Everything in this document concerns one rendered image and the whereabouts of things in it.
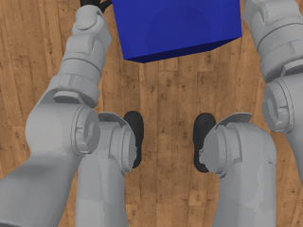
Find left robot foot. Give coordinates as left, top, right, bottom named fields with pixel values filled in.
left=123, top=111, right=144, bottom=168

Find left robot forearm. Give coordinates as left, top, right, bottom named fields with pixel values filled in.
left=25, top=5, right=112, bottom=140

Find robot right upper arm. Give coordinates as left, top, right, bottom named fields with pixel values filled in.
left=261, top=73, right=303, bottom=187

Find carton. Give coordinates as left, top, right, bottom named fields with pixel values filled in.
left=112, top=0, right=242, bottom=63

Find left robot hand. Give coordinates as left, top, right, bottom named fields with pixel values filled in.
left=80, top=0, right=113, bottom=13

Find left robot thigh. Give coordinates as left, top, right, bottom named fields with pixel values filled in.
left=75, top=121, right=135, bottom=227

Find robot left upper arm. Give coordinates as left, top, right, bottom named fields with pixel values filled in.
left=0, top=102, right=100, bottom=227

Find right robot forearm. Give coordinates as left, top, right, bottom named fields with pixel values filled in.
left=242, top=0, right=303, bottom=84

